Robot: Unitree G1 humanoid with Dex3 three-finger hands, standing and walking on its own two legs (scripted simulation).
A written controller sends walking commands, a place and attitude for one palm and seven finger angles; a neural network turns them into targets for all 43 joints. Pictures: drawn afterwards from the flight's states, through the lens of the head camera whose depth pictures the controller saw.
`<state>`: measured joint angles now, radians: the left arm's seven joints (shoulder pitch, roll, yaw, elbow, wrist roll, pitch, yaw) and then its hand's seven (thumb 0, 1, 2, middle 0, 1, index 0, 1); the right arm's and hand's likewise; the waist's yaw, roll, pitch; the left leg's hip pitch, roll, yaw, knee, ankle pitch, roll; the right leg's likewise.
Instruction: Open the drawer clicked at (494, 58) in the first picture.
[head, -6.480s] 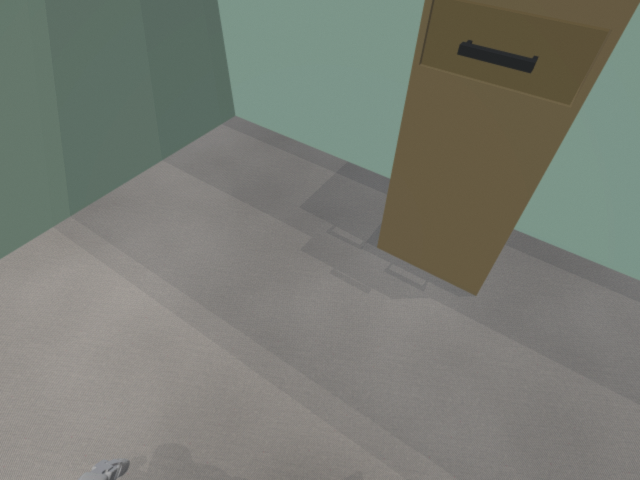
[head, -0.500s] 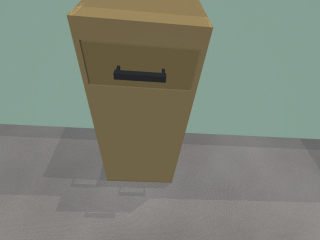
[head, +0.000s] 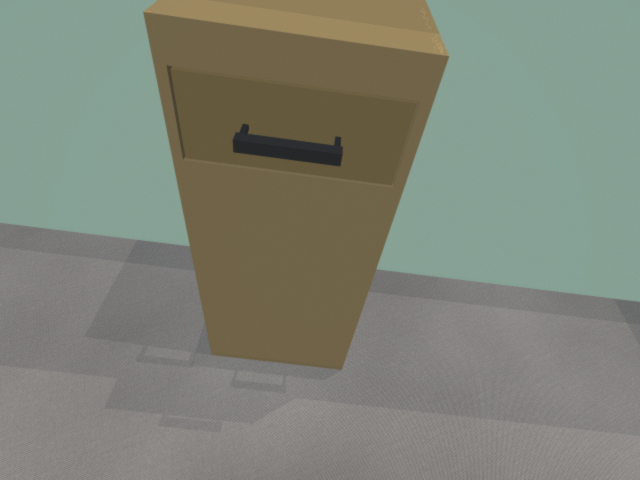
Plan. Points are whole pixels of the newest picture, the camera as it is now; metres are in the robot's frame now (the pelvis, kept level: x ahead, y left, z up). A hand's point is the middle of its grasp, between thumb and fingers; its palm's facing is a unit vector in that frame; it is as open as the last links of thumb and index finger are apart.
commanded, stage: shuffle to correct the standing spot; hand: left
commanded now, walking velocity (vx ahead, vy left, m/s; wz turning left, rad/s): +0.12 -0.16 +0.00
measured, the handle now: (289, 142) +0.60 +0.10 +0.11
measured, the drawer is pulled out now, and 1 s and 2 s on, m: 0.00 0.00 0.00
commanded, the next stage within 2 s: come to a stop and stand still in 0.30 s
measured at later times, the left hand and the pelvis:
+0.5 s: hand out of the picture +0.13 +0.09 -0.16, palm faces -0.04 -0.97 -0.22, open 7.3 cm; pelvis +0.05 -0.09 +0.00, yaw -2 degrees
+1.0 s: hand out of the picture +0.03 +0.14 -0.17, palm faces +0.06 -0.97 -0.25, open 7.3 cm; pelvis +0.03 -0.05 +0.00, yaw +0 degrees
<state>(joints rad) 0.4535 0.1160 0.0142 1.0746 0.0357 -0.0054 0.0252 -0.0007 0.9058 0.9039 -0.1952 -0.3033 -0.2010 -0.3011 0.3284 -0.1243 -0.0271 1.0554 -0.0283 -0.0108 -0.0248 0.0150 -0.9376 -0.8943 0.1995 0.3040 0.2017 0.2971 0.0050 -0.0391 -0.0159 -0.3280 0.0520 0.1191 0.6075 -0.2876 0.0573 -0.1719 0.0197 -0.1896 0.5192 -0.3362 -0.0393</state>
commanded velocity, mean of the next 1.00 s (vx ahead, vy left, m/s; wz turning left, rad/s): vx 0.01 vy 0.03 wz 0.00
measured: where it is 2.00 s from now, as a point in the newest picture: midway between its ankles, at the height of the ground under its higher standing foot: outside the picture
